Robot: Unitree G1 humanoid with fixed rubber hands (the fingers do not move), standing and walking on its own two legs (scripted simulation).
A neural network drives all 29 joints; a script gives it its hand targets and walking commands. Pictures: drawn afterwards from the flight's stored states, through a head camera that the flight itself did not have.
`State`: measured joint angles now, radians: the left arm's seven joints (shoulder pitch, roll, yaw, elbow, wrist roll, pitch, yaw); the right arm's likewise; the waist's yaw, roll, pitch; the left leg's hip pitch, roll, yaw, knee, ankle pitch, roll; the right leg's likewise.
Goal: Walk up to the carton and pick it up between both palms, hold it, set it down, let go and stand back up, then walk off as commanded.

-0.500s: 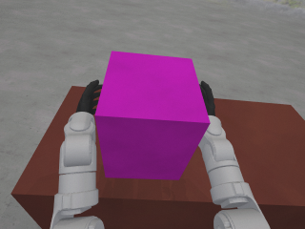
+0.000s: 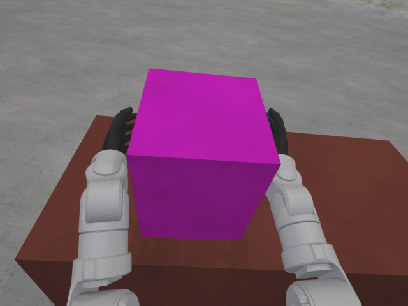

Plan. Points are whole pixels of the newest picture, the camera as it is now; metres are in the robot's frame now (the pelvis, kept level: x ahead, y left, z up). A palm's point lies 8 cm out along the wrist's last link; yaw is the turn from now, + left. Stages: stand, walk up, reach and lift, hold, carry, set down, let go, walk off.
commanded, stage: hold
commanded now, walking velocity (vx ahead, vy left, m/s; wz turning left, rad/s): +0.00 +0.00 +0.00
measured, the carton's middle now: (197, 160) +0.36 -0.01 +0.14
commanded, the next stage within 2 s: set down in 0.22 s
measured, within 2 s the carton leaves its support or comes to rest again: neither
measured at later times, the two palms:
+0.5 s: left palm (112, 146) +0.35 +0.15 +0.18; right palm (275, 142) +0.36 -0.15 +0.19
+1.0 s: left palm (127, 165) +0.37 +0.13 +0.11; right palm (267, 155) +0.39 -0.16 +0.13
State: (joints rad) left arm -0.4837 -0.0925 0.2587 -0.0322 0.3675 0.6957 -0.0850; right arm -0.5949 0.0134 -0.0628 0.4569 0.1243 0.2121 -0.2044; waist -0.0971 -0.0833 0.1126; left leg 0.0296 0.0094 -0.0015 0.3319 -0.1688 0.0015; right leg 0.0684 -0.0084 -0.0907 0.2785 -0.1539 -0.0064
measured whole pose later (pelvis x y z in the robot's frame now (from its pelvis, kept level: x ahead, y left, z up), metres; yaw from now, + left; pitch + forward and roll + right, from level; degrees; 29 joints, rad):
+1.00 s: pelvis +0.03 -0.02 +0.00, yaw +0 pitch -6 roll +0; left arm -0.36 -0.13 0.23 0.13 0.36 0.36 -0.01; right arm -0.53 0.01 -0.10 0.65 0.02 -0.20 -0.14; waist -0.04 -0.07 0.10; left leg -0.01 0.03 0.00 0.30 -0.18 -0.02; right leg 0.03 0.01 -0.11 0.26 -0.18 -0.03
